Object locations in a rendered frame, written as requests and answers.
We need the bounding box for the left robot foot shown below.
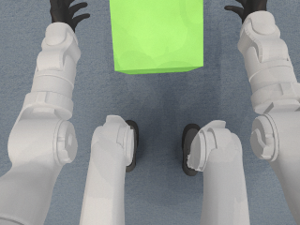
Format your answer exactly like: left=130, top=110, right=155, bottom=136
left=125, top=120, right=139, bottom=173

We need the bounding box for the robot right upper arm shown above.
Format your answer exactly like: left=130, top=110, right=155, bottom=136
left=249, top=111, right=300, bottom=225

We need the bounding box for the robot left hand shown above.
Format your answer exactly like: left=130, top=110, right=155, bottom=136
left=50, top=0, right=91, bottom=34

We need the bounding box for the carton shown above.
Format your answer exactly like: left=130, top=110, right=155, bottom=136
left=109, top=0, right=203, bottom=75

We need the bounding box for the left robot forearm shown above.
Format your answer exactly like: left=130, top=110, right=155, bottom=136
left=7, top=22, right=82, bottom=162

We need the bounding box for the robot left upper arm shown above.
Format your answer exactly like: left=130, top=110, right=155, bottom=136
left=0, top=118, right=78, bottom=225

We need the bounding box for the right robot forearm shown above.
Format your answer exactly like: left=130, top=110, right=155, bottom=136
left=237, top=10, right=300, bottom=114

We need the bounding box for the robot foot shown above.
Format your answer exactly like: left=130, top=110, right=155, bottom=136
left=125, top=120, right=139, bottom=173
left=181, top=123, right=201, bottom=176

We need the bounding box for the robot right hand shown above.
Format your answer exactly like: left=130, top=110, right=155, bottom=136
left=224, top=0, right=267, bottom=24

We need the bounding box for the right robot foot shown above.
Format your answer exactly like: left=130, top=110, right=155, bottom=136
left=181, top=123, right=201, bottom=176

